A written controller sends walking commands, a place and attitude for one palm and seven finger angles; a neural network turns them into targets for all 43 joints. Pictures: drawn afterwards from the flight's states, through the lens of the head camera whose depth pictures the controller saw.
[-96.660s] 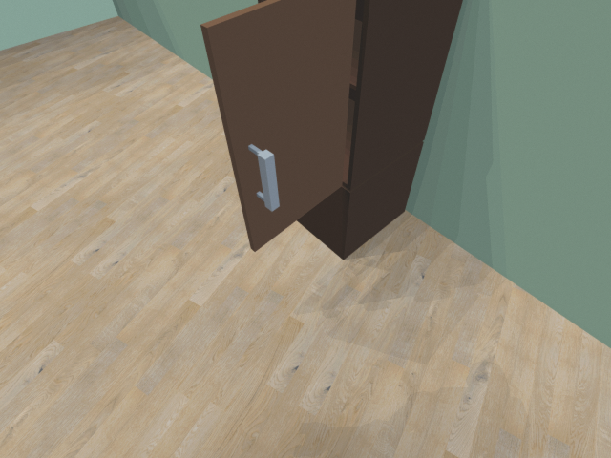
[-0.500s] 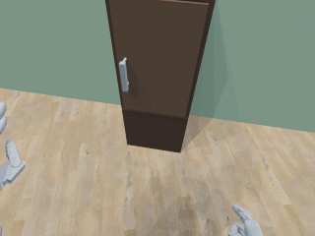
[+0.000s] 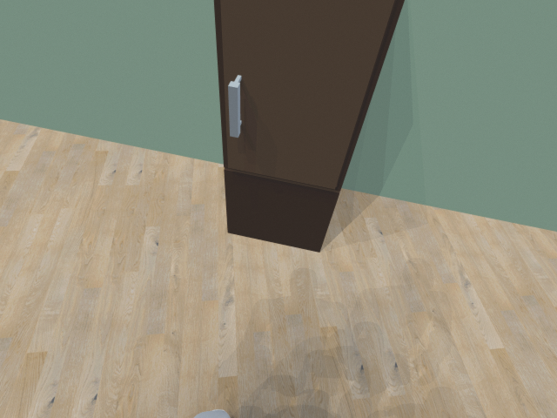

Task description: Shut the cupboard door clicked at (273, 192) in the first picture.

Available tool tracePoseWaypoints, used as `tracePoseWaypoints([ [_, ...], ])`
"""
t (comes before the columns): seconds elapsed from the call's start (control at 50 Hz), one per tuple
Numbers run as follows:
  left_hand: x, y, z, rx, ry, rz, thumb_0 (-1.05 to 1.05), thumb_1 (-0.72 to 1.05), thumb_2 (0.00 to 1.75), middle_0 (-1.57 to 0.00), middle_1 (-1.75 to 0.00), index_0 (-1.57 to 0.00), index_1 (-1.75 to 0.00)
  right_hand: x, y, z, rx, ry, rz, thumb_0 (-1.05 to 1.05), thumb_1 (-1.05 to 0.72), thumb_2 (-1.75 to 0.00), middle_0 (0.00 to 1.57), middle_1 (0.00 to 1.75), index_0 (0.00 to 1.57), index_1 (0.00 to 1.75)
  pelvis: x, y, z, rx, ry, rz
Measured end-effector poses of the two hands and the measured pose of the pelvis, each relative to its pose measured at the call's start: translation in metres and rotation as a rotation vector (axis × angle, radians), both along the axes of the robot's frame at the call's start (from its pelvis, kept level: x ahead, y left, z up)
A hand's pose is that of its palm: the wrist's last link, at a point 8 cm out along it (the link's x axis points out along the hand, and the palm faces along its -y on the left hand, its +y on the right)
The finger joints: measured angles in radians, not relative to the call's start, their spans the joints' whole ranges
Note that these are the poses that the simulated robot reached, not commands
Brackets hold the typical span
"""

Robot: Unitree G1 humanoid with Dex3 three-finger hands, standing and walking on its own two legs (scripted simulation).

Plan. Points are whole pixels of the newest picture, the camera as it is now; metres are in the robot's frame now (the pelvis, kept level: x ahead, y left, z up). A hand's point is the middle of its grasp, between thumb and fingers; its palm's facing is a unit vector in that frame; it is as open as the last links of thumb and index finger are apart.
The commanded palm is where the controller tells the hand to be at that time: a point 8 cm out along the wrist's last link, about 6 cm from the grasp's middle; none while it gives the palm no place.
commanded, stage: let the arm hang, fingers relaxed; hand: left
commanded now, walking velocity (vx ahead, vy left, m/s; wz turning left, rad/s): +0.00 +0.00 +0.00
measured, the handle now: (236, 106) +0.86 +0.15 -0.07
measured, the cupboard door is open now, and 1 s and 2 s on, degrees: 0 0 0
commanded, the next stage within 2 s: look to check the result in 0.74 s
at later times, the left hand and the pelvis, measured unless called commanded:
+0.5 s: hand out of the picture -0.04 +0.20 -0.17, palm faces +0.01 -0.98 -0.22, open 7.4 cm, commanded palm none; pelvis -0.01 +0.01 +0.01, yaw -1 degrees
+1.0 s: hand out of the picture +0.01 +0.19 -0.16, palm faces +0.00 -0.97 -0.22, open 7.4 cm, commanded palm none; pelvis +0.01 +0.00 +0.01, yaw -1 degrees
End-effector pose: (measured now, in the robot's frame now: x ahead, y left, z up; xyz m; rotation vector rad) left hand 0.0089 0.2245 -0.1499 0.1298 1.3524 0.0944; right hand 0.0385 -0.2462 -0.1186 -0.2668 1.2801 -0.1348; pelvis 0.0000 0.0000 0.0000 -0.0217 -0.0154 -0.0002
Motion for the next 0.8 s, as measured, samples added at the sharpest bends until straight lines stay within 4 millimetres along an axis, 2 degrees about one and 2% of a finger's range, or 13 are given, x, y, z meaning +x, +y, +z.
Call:
tracePoseWaypoints([
  [0.06, -0.045, 0.0, -0.001, -0.012, 0.121, 0.043, 0.01, 0.95, 0.9, -0.2, -0.3, -0.2, -0.3, -0.028, 0.008, -0.002, 0.004, 0.096, -0.028, 0.01, -0.9, -0.9, 0.2, 0.3, 0.2, 0.3, -0.002, 0.002, 0.003, -0.008, -0.001, 0.006],
  [0.12, -0.078, 0.003, 0.006, -0.002, 0.206, 0.072, 0.01, 0.94, 0.9, -0.2, -0.3, -0.2, -0.3, -0.046, 0.016, -0.006, 0.019, 0.146, -0.054, 0.01, -0.9, -0.9, 0.2, 0.3, 0.2, 0.3, -0.003, 0.006, 0.005, -0.01, -0.002, 0.005],
  [0.18, -0.099, 0.008, 0.014, 0.02, 0.256, 0.085, 0.01, 0.93, 0.9, -0.2, -0.3, -0.2, -0.3, -0.053, 0.024, -0.011, 0.042, 0.156, -0.076, 0.01, -0.9, -0.9, 0.2, 0.3, 0.2, 0.3, -0.005, 0.01, 0.007, -0.008, -0.005, -0.001],
  [0.24, -0.106, 0.015, 0.02, 0.046, 0.27, 0.087, 0.01, 0.92, 0.9, -0.2, -0.3, -0.2, -0.3, -0.054, 0.032, -0.016, 0.066, 0.141, -0.093, 0.0, -0.9, -0.9, 0.2, 0.3, 0.2, 0.3, -0.006, 0.012, 0.008, -0.005, -0.01, -0.008],
  [0.34, -0.095, 0.024, 0.022, 0.076, 0.229, 0.076, 0.01, 0.91, 0.9, -0.2, -0.3, -0.2, -0.3, -0.05, 0.038, -0.021, 0.088, 0.104, -0.11, 0.0, -0.91, -0.9, 0.2, 0.3, 0.2, 0.3, -0.007, 0.015, 0.008, 0.001, -0.02, -0.017],
  [0.54, -0.037, 0.021, 0.014, 0.062, 0.077, 0.029, 0.0, 0.91, 0.9, -0.19, -0.3, -0.2, -0.3, -0.051, 0.031, -0.017, 0.072, 0.082, -0.134, 0.0, -0.91, -0.9, 0.2, 0.3, 0.2, 0.3, -0.006, 0.014, 0.009, 0.009, -0.017, -0.026],
  [0.62, -0.019, 0.017, 0.014, 0.052, 0.041, 0.017, 0.0, 0.9, 0.9, -0.19, -0.3, -0.2, -0.3, -0.053, 0.027, -0.015, 0.061, 0.088, -0.139, 0.0, -0.91, -0.9, 0.2, 0.3, 0.2, 0.3, -0.004, 0.013, 0.009, 0.012, -0.013, -0.026],
  [0.8, -0.005, 0.015, 0.016, 0.061, 0.038, 0.007, 0.0, 0.9, 0.9, -0.2, -0.3, -0.2, -0.3, -0.047, 0.017, -0.013, 0.053, 0.096, -0.138, 0.0, -0.91, -0.9, 0.2, 0.3, 0.2, 0.3, 0.002, 0.007, 0.011, 0.014, -0.016, -0.025],
])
